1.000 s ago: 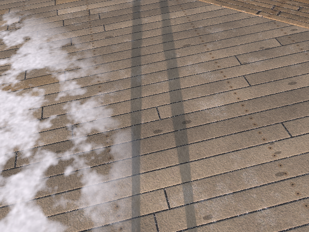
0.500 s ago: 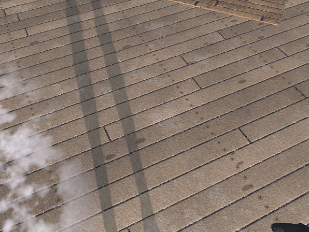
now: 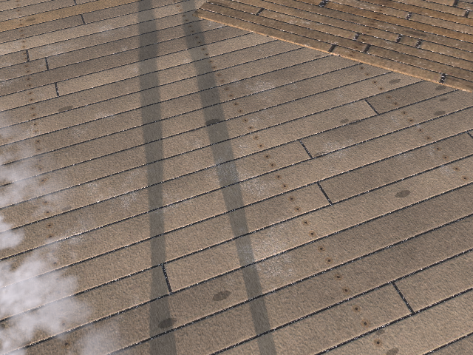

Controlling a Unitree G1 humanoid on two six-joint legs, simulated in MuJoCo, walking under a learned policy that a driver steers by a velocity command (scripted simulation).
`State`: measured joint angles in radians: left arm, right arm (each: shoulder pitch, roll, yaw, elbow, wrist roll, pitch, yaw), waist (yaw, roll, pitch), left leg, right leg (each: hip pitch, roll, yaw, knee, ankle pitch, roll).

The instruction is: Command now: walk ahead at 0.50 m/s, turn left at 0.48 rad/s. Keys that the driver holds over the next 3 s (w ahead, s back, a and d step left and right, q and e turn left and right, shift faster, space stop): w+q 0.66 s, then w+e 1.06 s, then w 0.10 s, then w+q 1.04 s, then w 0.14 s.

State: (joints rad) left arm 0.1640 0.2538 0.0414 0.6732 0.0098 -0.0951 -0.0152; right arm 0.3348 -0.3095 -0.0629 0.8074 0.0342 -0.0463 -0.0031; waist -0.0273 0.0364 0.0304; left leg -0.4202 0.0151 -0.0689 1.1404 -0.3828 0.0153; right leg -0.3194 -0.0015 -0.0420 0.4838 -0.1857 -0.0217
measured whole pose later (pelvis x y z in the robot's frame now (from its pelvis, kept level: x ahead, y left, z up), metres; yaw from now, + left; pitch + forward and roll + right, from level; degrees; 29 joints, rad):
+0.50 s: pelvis +0.25 +0.09 -0.01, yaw +18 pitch +1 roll -1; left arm 0.24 0.31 0.06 0.75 -0.01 -0.10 0.00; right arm 0.18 -0.30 -0.07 0.67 0.02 -0.04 0.04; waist 0.01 -0.01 0.08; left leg -0.40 -0.08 0.01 0.56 -0.19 0.10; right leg -0.37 -0.06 0.02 1.20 -0.41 0.02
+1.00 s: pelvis +0.55 +0.14 -0.01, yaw +22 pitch +1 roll -1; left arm 0.16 0.29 0.05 0.69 -0.01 -0.09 -0.04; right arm 0.32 -0.30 -0.04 0.77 0.01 -0.06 0.00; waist -0.02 0.01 0.03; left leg -0.29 -0.05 -0.08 1.13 -0.42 0.03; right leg -0.39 0.08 0.00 0.52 -0.16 -0.08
